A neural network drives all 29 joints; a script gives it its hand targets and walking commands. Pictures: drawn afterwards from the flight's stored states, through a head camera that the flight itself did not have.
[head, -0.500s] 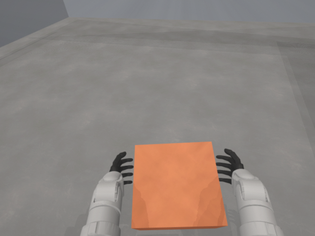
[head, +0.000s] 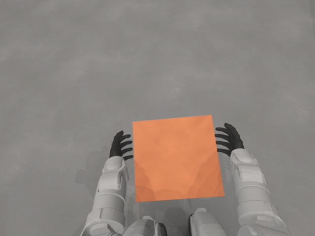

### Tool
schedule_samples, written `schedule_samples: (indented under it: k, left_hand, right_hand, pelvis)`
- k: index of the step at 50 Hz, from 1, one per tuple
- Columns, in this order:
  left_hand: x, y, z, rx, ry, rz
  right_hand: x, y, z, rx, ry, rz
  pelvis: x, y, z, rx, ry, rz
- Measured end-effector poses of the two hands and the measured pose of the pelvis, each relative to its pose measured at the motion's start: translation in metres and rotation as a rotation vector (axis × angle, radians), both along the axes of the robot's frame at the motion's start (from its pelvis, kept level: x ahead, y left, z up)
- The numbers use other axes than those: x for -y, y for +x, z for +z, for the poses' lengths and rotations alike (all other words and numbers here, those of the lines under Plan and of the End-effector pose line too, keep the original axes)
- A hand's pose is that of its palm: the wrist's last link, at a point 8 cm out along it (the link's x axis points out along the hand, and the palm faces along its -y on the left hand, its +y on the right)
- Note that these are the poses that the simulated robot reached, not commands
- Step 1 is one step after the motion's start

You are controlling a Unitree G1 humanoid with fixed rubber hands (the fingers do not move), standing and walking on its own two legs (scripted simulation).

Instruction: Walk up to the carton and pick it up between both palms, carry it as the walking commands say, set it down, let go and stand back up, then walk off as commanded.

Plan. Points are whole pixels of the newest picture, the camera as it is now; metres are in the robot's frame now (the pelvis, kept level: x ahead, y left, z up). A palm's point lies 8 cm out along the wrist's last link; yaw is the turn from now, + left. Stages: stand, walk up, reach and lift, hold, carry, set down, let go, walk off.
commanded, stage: set down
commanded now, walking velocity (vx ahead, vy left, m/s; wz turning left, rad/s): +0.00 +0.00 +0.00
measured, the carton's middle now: (174, 157) +0.34 -0.02 -0.14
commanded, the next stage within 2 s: none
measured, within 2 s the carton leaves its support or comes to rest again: neither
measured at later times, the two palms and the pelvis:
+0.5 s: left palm (127, 160) +0.34 +0.13 -0.14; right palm (224, 148) +0.36 -0.19 -0.14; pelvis -0.03 -0.06 -0.08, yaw +2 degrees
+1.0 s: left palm (132, 160) +0.37 +0.13 -0.23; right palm (216, 152) +0.38 -0.18 -0.23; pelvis -0.05 -0.03 -0.17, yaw +1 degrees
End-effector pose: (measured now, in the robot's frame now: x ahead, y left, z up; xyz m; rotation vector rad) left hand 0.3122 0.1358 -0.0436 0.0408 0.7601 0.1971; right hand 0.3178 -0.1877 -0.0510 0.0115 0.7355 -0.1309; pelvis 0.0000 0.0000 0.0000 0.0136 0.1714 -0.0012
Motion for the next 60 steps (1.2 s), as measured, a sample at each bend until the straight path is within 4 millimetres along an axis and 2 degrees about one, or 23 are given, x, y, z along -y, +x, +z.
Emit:
schedule_samples:
  k: [10, 20, 28, 33, 45, 53, 60]
  left_hand:
    - [0.016, 0.011, -0.037, 0.036, -0.020, 0.013]
    - [0.008, 0.022, -0.073, 0.022, 0.008, 0.077]
    - [0.007, 0.027, -0.108, 0.015, 0.018, 0.079]
    - [0.007, 0.032, -0.125, 0.012, 0.038, 0.067]
    - [-0.001, 0.043, -0.165, 0.017, 0.032, 0.075]
    - [0.006, 0.059, -0.198, 0.028, 0.024, 0.054]
    - [0.008, 0.061, -0.228, 0.007, 0.027, 0.047]
  right_hand:
    - [0.013, 0.020, -0.036, 0.036, -0.004, -0.040]
    - [0.000, 0.035, -0.066, 0.030, -0.008, -0.028]
    - [-0.002, 0.042, -0.098, 0.027, -0.045, -0.028]
    - [-0.003, 0.043, -0.122, 0.024, -0.036, -0.045]
    - [-0.009, 0.059, -0.163, 0.027, -0.024, 0.001]
    - [-0.004, 0.065, -0.190, 0.038, -0.066, -0.043]
    - [-0.002, 0.066, -0.220, 0.017, -0.070, -0.040]
  pelvis:
    - [0.022, -0.019, -0.031, -0.140, 0.021, -0.010]
    - [0.049, -0.028, -0.064, -0.236, 0.028, 0.015]
    - [0.058, -0.032, -0.096, -0.324, 0.021, 0.027]
    - [0.057, -0.036, -0.116, -0.358, 0.023, 0.014]
    - [0.042, -0.043, -0.159, -0.387, 0.021, 0.000]
    - [0.028, -0.047, -0.184, -0.426, 0.013, 0.000]
    - [0.016, -0.050, -0.202, -0.443, 0.010, -0.007]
